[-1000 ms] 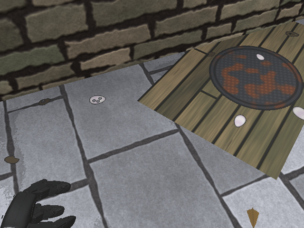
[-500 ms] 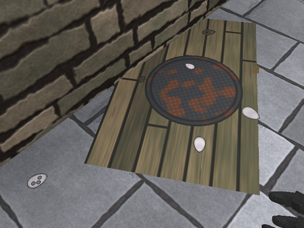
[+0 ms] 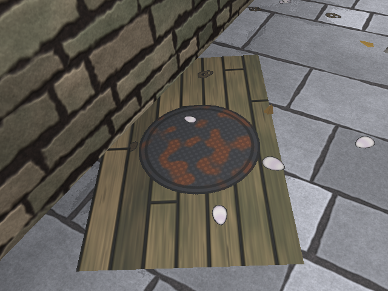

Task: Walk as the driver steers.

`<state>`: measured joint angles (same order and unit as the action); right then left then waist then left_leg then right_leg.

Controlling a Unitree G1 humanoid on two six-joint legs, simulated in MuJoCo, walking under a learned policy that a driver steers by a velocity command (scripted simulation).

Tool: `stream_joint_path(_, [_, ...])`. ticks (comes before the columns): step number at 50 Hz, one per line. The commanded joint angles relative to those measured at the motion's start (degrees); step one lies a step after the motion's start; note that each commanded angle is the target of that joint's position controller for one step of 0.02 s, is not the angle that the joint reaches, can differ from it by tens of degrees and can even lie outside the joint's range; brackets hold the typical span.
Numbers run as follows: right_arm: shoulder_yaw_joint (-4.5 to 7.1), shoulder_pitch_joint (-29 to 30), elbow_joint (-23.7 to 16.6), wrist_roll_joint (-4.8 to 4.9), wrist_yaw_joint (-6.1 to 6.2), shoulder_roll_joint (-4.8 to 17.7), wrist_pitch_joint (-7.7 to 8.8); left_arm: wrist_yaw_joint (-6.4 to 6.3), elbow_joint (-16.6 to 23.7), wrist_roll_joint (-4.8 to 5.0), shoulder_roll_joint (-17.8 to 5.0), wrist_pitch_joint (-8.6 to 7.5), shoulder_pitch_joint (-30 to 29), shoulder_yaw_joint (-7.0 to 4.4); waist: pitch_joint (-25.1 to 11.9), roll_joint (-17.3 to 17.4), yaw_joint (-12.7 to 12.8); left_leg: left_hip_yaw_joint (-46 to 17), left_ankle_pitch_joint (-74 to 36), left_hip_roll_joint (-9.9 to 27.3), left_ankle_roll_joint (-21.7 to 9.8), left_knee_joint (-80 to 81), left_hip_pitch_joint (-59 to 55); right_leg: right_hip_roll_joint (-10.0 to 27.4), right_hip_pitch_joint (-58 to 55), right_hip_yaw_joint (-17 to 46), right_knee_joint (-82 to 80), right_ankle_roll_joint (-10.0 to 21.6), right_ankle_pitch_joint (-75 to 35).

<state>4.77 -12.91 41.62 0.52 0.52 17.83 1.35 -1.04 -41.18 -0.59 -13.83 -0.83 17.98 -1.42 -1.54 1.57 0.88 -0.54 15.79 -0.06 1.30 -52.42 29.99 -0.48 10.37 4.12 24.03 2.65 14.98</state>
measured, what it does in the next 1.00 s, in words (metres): walks ahead, turning right: left foot, then right foot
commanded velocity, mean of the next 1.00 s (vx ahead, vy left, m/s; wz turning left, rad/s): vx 0.55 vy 0.00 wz -0.81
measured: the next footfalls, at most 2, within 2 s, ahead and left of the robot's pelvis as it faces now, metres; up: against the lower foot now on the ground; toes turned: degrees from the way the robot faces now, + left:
left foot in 0.22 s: +0.14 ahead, +0.15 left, +0.00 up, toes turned -11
right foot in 0.72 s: +0.42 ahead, -0.22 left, +0.00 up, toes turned -37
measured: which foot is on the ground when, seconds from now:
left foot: up 0.00-0.20, down 0.22-0.72, up 0.74-1.00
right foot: down 0.00-0.22, up 0.24-0.70, down 0.72-1.00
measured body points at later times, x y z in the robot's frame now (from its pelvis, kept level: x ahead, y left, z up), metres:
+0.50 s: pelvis +0.16 +0.01 -0.01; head +0.17 +0.02 +0.44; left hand +0.41 +0.21 -0.10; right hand +0.09 -0.27 -0.12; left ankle +0.10 +0.15 -0.75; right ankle +0.20 -0.14 -0.65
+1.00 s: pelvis +0.44 -0.20 -0.01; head +0.47 -0.26 +0.44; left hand +0.73 -0.08 -0.10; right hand +0.42 -0.56 -0.07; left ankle +0.70 -0.20 -0.68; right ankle +0.39 -0.20 -0.75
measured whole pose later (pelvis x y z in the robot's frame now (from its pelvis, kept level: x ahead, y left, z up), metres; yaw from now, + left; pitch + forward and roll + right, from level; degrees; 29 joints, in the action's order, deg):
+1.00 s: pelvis +0.44 -0.20 -0.01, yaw -50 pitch +3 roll +1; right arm 2.6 0.2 32.9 -1.4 1.1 17.6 6.1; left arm -1.9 -38.5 2.2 -17.6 0.0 14.5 -4.5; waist 5.4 1.4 2.9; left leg -8.6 8.0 2.3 4.9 -46.6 41.6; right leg -11.2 11.5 9.4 25.5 8.6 14.4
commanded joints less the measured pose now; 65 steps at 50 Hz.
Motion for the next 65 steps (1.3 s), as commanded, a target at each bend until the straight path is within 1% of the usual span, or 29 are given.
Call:
stream_joint_path(1, [0.53,7.0,-4.9,-0.98,-0.37,1.7,2.82,-0.71,2.5,0.32,-7.5,-1.6,-0.8,-2.16,4.2,-7.3,1.0,-0.7,-5.4,1.7,1.0,2.5,9.5,10.3,-4.9,13.2,-13.6,8.3,0.1])
stream_joint_path(6, [0.28,11.1,-7.2,0.03,-0.66,2.1,2.52,-0.99,3.0,1.59,-13.4,0.75,0.4,-4.95,3.4,-10.8,1.3,-0.8,-2.3,-2.7,3.0,17.4,-5.3,8.2,3.4,13.8,-6.6,9.0,-9.7])
stream_joint_path(10, [1.87,1.4,-4.7,2.66,-0.99,5.6,3.37,-0.6,5.1,2.81,-10.5,-0.11,-2.9,-4.38,0.8,-9.0,-4.8,-3.6,-1.6,0.3,-0.2,25.4,-23.7,7.8,14.6,22.4,-3.4,6.4,21.0])
stream_joint_path(11, [2.55,-6.2,-3.1,2.24,-0.4,7.5,3.86,-0.42,5.4,2.24,-6.4,-0.45,-2.9,-3.22,-2.4,-3.6,-8.0,-9.6,4.7,6.6,-2.2,28.8,-35.2,3.9,22.5,17.9,8.7,3.8,24.1])
stream_joint_path(12, [3.32,-11.7,-2.5,-0.17,-0.06,12.5,3.99,0.01,7.7,2.83,-1.3,-1.24,-0.7,-1.92,-8.8,11.8,-7.8,-30.6,26.5,20.7,-7.8,35.8,-46.9,-3.2,34.9,6.3,29.8,0.7,22.4])
stream_joint_path(13, [3.31,-9.1,-2.7,-1.27,-0.74,12.7,4.5,-0.1,9.2,3.63,-5.9,-2.06,-1.3,-2.77,-4.7,14.9,-5.9,-43.7,37.5,25.2,-11.3,41.6,-41.1,0.6,42.0,5.3,40.7,0.2,16.8])
stream_joint_path(15, [1.61,-3.1,-3.8,-0.02,-0.54,6.7,4.97,0.23,7.4,2.76,-9.8,-1.81,-2.5,-4.16,2.4,7.6,-4.3,-30.1,27.0,20.4,-9.0,41.3,-34.3,4.6,43.7,3.9,46.9,-0.3,7.1])
stream_joint_path(16, [0.66,-2.8,-3.1,-3.99,-0.1,5.6,3.11,2.97,7.1,-4.13,-9.8,-0.71,-5.8,-4.16,3.3,-0.2,-3.4,-22.8,22.6,18.8,-7.3,43.6,-26.9,3.8,38.7,1.2,45.2,0.0,3.6])
stream_joint_path(18, [0.6,-3.0,-2.1,-3.17,0.0,5.8,2.82,5.38,7.1,-3.14,-6.7,0.6,-4.8,-3.68,4.7,5.1,-2.2,-12.4,14.2,14.7,-5.9,45.2,-24.2,4.3,37.8,-0.3,48.4,-0.6,-1.6])
stream_joint_path(21, [0.24,-4.8,-0.7,-2.28,-0.77,4.4,3.76,5.94,7.6,-1.37,-6.9,1.49,-7.1,-3.68,5.2,5.8,-1.9,-4.8,8.1,14.6,-5.6,46.2,-24.2,4.6,39.8,0.2,49.1,-1.1,-7.2])
stream_joint_path(29, [0.03,-12.3,4.6,-2.91,0.3,5.1,4.6,7.9,11.9,-1.74,-5.7,1.5,-22.8,-1.98,11.9,2.9,-5.1,10.5,-5.2,16.1,-5.5,50.0,-32.5,5.8,40.4,-8.5,28.9,2.9,-10.3])
stream_joint_path(32, [-0.05,-13.4,6.2,-2.96,0.71,6.9,3.81,7.22,12.2,-1.37,-4.5,1.43,-23.2,-1.05,10.2,3.4,-3.3,17.2,-41.0,15.5,-4.5,42.0,-36.7,1.4,30.6,-15.0,20.8,7.5,-3.8])
stream_joint_path(34, [0.61,-13.4,6.3,-2.82,1.13,10.7,2.27,5.83,9.6,-1.23,-6.9,1.04,-13.2,-2.13,2.5,5.3,2.9,18.0,-74.7,17.2,-4.6,23.8,-38.2,-5.2,16.8,-17.7,20.0,9.5,3.2])
stream_joint_path(36, [0.68,-12.8,4.9,-2.06,0.63,11.6,2.01,3.66,3.1,-2.04,-12.0,-0.04,6.9,-5.1,-9.1,1.6,11.1,16.8,-57.9,16.0,-2.5,-8.1,-22.4,-7.2,-14.0,-9.9,10.1,11.5,-0.6])
stream_joint_path(37, [-0.89,-14.7,1.1,-1.6,-0.77,3.2,2.24,2.56,4.1,-1.32,-18.9,0.91,0.9,-6.93,-10.7,-15.3,3.1,14.9,9.8,3.7,1.7,-31.9,6.4,9.8,-32.4,19.9,4.7,16.1,3.6])
stream_joint_path(38, [-0.52,-9.6,-3.7,-1.46,-0.78,7.4,3.24,2.41,7.2,-0.87,-23.0,1.42,5.1,-8.14,-21.6,-9.3,7.2,2.3,13.8,-0.7,3.0,-43.7,14.4,19.3,-38.4,42.2,-1.0,24.0,-14.5])
stream_joint_path(39, [-0.71,1.5,-8.1,1.18,0.75,8.5,7.07,2.36,8.1,3.47,-19.7,-0.55,4.2,-7.28,-18.4,-3.5,8.8,-7.4,11.5,-0.5,2.1,-40.8,18.5,17.6,-38.1,40.7,-4.8,23.1,-16.9])
stream_joint_path(41, [-1.08,1.2,-7.8,0.38,2.07,7.1,8.04,2.28,7.7,2.96,-15.9,-3.04,-2.5,-6.38,-7.2,4.9,1.1,-7.4,7.8,4.4,2.0,-28.8,15.3,12.5,-20.5,27.0,-4.5,18.9,-27.6])
stream_joint_path(44, [0.25,-1.7,-7.0,-1.78,1.18,8.1,5.54,1.24,9.3,2.25,-12.0,-2.98,-9.1,-5.13,1.0,2.5,-4.3,-5.7,5.4,5.7,3.1,-17.6,7.0,6.4,-1.6,16.7,-6.8,15.9,-41.6])
stream_joint_path(47, [-1.04,4.2,-9.2,-2.73,0.97,3.2,4.6,-0.72,7.8,2.37,-13.3,-1.24,-8.7,-5.79,1.0,0.2,-3.4,-0.6,-3.2,-0.2,4.4,-1.6,2.0,-1.0,8.2,10.0,-3.1,11.5,-51.1])
stream_joint_path(50, [-1.49,9.9,-10.7,-1.55,0.03,1.6,4.78,-2.6,6.0,3.49,-12.8,1.78,-5.1,-6.16,-3.9,-3.2,0.0,1.5,-18.6,-7.3,3.7,16.4,-9.1,-5.6,11.7,10.5,1.6,3.1,-42.1])
stream_joint_path(54, [0.15,13.6,-12.4,-0.47,-0.66,5.4,4.93,-3.45,6.2,2.6,-11.0,2.73,-5.4,-6.01,-3.2,-8.2,-0.1,-4.1,-23.2,-7.5,2.4,26.2,-13.1,-4.9,6.8,19.8,8.0,-0.8,-27.4])
stream_joint_path(56, [0.89,2.1,-9.8,-1.74,0.33,6.7,5.28,-2.63,8.3,2.27,-8.9,2.25,-9.3,-5.08,-10.6,-7.8,-6.2,-7.1,-33.9,-0.7,-1.2,33.2,-27.7,-7.5,4.9,17.2,25.6,-3.2,-20.8])
stream_joint_path(57, [0.37,-0.4,-10.0,-2.21,1.24,7.3,4.61,-1.85,9.0,0.19,-2.8,2.49,-5.1,-3.0,-18.2,2.6,-4.1,-18.4,-57.0,14.1,-6.2,24.3,-43.6,-11.3,14.1,11.4,41.6,-4.1,22.3])
stream_joint_path(58, [0.19,-1.3,-9.7,-3.25,1.22,7.7,3.92,0.01,9.7,2.12,-7.1,2.29,7.1,-3.29,-28.3,13.2,1.5,-41.7,-53.9,32.0,-20.9,23.2,-54.0,-10.4,23.5,13.1,57.7,-5.6,30.2])
stream_joint_path(59, [0.87,4.9,-12.5,-2.76,1.61,6.6,3.07,0.77,7.6,2.47,-14.0,2.74,5.9,-4.92,-26.3,8.4,0.3,-41.8,-34.7,29.7,-22.3,27.5,-46.5,-4.2,24.0,10.4,62.4,-7.6,21.7])
stream_joint_path(60, [-0.24,7.8,-13.8,-2.5,2.16,2.7,2.19,0.63,8.1,2.83,-16.9,3.64,-1.4,-5.92,-16.7,3.3,-1.6,-30.2,-23.0,22.4,-18.5,29.0,-38.4,-2.1,26.1,6.8,62.4,-8.8,15.8])
stream_joint_path(63, [-0.39,12.0,-12.9,-2.15,2.61,3.5,-0.31,-0.84,9.8,2.84,-12.9,5.33,-4.0,-5.26,-2.9,1.7,0.9,-14.0,-14.7,12.8,-12.4,35.0,-17.8,1.2,22.6,1.0,52.0,-8.4,10.7])
stream_joint_path(65, [0.52,10.0,-11.0,-2.51,2.3,4.7,-0.39,-1.15,10.3,2.64,-8.7,4.83,-4.2,-4.12,-2.9,4.2,0.1,-8.7,-19.5,12.5,-13.9,36.7,-16.7,2.3,21.0,-1.8,45.9,-7.8,11.6])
